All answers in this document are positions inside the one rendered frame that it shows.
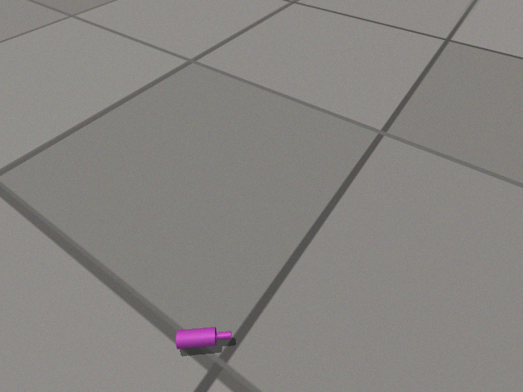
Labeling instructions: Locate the bottle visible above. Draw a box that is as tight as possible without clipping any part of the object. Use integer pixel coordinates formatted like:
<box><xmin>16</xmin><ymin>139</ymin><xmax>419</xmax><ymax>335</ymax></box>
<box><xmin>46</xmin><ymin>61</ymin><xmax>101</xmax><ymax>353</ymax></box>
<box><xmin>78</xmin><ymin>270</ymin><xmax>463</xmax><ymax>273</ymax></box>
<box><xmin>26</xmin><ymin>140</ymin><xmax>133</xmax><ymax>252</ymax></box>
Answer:
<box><xmin>176</xmin><ymin>327</ymin><xmax>231</xmax><ymax>349</ymax></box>

